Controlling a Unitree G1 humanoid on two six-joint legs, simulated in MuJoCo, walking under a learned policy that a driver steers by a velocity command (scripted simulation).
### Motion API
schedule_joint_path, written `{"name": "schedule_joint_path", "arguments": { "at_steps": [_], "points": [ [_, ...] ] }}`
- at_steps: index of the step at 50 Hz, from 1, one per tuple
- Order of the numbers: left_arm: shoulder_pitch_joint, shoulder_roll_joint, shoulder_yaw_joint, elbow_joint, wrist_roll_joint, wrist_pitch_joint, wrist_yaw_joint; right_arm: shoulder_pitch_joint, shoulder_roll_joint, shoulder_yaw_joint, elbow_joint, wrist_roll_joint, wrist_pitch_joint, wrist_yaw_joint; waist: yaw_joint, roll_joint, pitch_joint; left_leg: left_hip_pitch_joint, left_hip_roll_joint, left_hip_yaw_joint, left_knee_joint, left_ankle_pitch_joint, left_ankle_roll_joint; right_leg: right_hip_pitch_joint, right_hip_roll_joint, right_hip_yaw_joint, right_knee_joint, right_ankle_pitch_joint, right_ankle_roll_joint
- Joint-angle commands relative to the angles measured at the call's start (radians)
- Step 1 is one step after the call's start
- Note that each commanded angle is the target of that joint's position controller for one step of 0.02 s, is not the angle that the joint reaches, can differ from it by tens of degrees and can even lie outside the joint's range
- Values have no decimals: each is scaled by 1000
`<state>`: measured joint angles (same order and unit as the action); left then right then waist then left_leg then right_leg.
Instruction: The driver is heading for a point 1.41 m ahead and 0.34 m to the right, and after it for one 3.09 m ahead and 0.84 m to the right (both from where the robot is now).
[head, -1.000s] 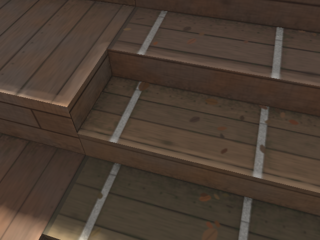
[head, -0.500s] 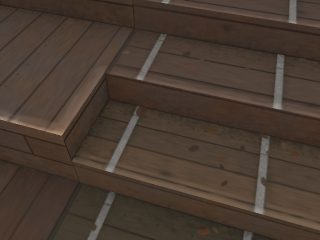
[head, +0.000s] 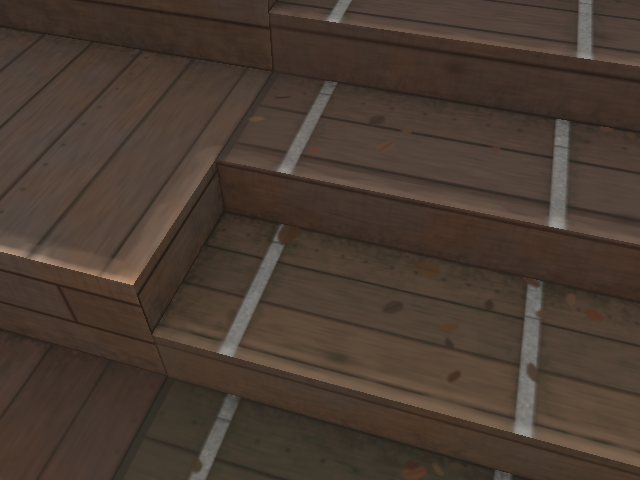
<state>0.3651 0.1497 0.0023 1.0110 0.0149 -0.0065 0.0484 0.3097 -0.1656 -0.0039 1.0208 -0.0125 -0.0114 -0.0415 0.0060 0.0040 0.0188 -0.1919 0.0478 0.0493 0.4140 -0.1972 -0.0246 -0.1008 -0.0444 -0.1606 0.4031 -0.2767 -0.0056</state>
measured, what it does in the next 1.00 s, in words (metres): stands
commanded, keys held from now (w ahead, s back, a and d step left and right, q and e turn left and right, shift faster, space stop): no key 1.00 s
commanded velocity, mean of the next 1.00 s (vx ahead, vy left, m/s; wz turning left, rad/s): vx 0.00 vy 0.00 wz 0.00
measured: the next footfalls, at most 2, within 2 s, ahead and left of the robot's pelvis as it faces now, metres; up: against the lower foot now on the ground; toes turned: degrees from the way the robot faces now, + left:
left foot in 1.86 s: +0.10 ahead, +0.12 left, +0.00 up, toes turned +7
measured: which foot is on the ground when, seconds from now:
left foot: down 0.00-1.00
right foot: down 0.00-1.00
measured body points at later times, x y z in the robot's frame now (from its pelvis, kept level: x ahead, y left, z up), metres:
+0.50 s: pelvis -0.01 -0.01 +0.00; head -0.01 -0.01 +0.45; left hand -0.05 +0.19 -0.16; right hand -0.04 -0.22 -0.16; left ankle +0.02 +0.13 -0.74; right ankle -0.04 -0.10 -0.74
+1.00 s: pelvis -0.01 -0.02 +0.00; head +0.00 -0.02 +0.45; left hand -0.05 +0.18 -0.16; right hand -0.04 -0.22 -0.16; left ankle +0.02 +0.13 -0.74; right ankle -0.04 -0.10 -0.74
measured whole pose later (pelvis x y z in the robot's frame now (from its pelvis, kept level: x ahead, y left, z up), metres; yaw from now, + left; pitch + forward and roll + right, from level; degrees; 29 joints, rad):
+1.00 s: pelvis -0.01 -0.02 +0.00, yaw -1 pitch -1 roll +0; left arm 0.42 0.09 -0.02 1.07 0.01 -0.02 0.05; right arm 0.38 -0.12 0.03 1.08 -0.01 -0.01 -0.05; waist 0.00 0.02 0.01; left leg -0.21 0.09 0.05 0.41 -0.18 -0.05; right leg -0.12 -0.01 -0.16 0.40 -0.27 -0.04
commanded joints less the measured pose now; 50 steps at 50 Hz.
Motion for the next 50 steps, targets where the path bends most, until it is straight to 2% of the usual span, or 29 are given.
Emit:
{"name": "schedule_joint_path", "arguments": {
  "at_steps": [1,8,23,24,25,26,28,30,34,50],
  "points": [
    [83,74,10,-6,0,-6,4,53,-69,-5,-17,0,-3,-3,-1,8,54,-26,76,-54,-70,130,34,-44,-91,84,-90,119,-20],
    [113,50,0,20,0,-5,6,86,-61,3,8,2,1,-4,-3,1,78,-46,76,-52,-78,85,34,-64,-89,91,-101,75,-25],
    [149,25,-9,44,-2,-10,6,129,-31,16,37,4,2,-3,-4,-1,86,-64,78,-43,-76,60,31,-84,-84,104,-110,45,-34],
    [115,-2,-22,47,2,-12,-108,87,-101,-17,25,-8,8,72,-27,-33,93,-92,-11,42,-46,-76,25,-134,-34,79,-121,-156,-31],
    [107,48,1,27,2,-17,-38,125,-19,9,40,-1,2,30,-8,-33,103,-74,79,-40,-76,48,33,-128,-84,107,-130,-26,-37],
    [142,26,-6,41,-1,-18,-12,144,-5,17,47,3,-2,13,-6,6,83,-60,80,-39,-73,67,31,-99,-83,105,-117,26,-36],
    [158,19,-11,53,-2,-16,7,140,-19,17,46,6,-3,-2,-5,14,81,-70,81,-41,-68,81,28,-77,-86,110,-105,81,-38],
    [150,22,-9,47,-4,-16,8,137,-30,15,44,4,-3,-4,-4,0,70,-69,80,-40,-68,81,27,-67,-85,109,-104,91,-39],
    [154,14,-11,51,-4,-16,7,147,-17,20,49,5,0,-6,-5,2,79,-66,82,-36,-67,81,24,-71,-84,107,-105,100,-39],
    [161,9,-12,54,-6,-21,7,164,-10,23,57,6,2,-7,-7,-2,80,-65,89,-27,-61,92,18,-61,-83,109,-105,143,-44]
  ]
}}
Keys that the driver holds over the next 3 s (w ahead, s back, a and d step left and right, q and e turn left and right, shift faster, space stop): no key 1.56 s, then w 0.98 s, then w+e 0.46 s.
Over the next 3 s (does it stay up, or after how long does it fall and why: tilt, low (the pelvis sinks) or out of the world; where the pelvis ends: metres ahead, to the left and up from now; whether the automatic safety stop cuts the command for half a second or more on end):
stays up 0.66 0.06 0.25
